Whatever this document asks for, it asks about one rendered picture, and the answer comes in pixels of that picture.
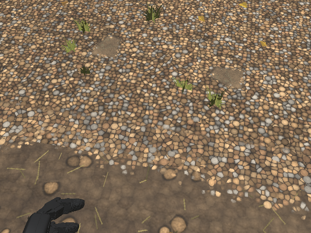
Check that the left robot hand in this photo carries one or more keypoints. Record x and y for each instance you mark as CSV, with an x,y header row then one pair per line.
x,y
41,221

